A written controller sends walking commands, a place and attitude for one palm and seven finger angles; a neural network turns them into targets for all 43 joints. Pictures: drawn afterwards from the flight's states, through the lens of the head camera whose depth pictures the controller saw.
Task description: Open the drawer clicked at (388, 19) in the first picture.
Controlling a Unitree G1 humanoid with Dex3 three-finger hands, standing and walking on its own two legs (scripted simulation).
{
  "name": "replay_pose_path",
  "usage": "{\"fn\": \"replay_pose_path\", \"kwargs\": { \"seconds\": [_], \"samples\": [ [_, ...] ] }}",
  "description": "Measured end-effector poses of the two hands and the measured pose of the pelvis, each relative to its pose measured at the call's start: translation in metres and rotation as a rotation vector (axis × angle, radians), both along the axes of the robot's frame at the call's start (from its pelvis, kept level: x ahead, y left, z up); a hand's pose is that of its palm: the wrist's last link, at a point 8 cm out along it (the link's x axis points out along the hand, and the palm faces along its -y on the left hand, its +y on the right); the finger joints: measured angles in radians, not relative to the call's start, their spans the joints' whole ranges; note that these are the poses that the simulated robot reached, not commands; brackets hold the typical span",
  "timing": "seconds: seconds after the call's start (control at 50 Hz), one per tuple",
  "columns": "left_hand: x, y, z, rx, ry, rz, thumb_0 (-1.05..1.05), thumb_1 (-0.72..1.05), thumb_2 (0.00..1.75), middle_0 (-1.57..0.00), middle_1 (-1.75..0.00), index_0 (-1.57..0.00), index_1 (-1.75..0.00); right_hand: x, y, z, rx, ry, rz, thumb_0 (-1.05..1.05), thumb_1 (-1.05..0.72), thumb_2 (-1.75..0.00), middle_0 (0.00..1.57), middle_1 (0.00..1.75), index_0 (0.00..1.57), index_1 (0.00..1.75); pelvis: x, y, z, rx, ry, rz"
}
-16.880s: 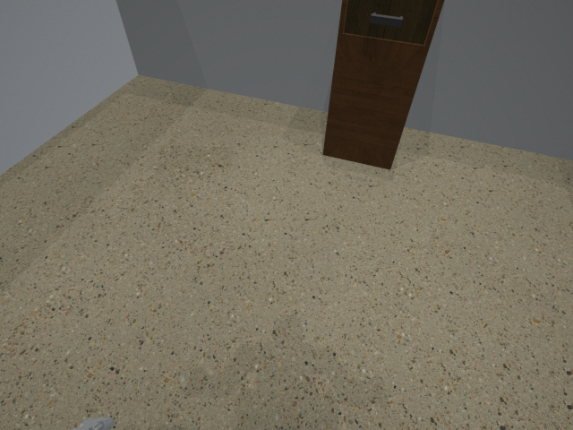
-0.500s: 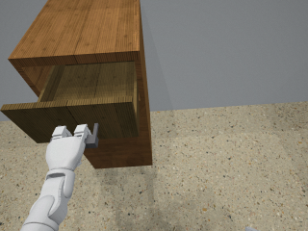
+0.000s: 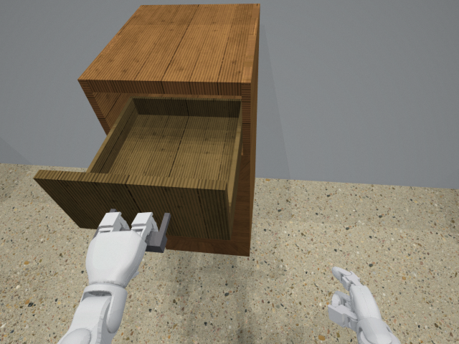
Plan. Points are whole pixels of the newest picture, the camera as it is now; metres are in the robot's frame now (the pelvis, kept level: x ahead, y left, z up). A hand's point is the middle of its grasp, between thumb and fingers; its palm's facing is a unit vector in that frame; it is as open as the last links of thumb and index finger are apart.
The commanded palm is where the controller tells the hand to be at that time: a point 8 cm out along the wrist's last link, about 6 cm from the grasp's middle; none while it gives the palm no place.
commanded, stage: pull the drawer open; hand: left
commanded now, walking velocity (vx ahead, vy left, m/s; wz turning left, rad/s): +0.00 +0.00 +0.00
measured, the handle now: (134, 228) +0.30 +0.22 +0.02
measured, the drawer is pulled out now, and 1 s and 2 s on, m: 0.26 0.26 0.26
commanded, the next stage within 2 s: open the thumb to release the handle in 0.06 s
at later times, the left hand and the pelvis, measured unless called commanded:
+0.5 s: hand (127, 258) +0.25 +0.23 +0.01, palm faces +0.01 -0.06 -1.00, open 8.8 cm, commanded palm +0.22 +0.23 +0.06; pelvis -0.02 -0.01 +0.00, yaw +0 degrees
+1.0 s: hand (128, 255) +0.26 +0.23 +0.00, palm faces +0.01 -0.07 -1.00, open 13.7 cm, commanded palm +0.24 +0.23 +0.05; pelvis -0.03 +0.00 +0.00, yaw +0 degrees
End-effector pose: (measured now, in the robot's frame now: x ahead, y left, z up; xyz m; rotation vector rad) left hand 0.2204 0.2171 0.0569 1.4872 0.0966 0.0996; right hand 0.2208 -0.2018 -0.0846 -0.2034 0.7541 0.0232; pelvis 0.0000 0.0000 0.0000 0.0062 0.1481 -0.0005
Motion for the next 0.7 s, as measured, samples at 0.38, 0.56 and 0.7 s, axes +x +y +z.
{"fn": "replay_pose_path", "kwargs": {
  "seconds": [0.38, 0.56, 0.7],
  "samples": [
    [0.002, 0.01, 0.003, 0.024, -0.011, -0.003, 0.0, 0.51, 0.73, -0.35, -1.31, -0.39, -1.31, -0.086, -0.049, -0.027, -0.076, 0.175, -0.14, 0.01, -0.91, -0.9, 0.2, 0.3, 0.2, 0.3, -0.018, -0.007, 0.0, 0.009, -0.005, -0.008],
    [0.007, 0.009, 0.003, 0.015, 0.005, -0.007, 0.0, 0.06, 0.54, -0.35, -1.27, -0.36, -1.26, -0.099, -0.052, -0.023, -0.08, 0.164, -0.174, 0.01, -0.91, -0.9, 0.2, 0.3, 0.2, 0.3, -0.026, -0.006, 0.003, 0.011, -0.013, -0.014],
    [0.005, 0.011, 0.003, 0.011, 0.001, -0.019, 0.0, -0.3, 0.38, -0.33, -1.22, -0.33, -1.22, -0.093, -0.042, -0.018, -0.066, 0.129, -0.16, 0.01, -0.91, -0.9, 0.2, 0.3, 0.2, 0.3, -0.03, -0.003, 0.003, 0.009, -0.019, -0.013]
  ]
}}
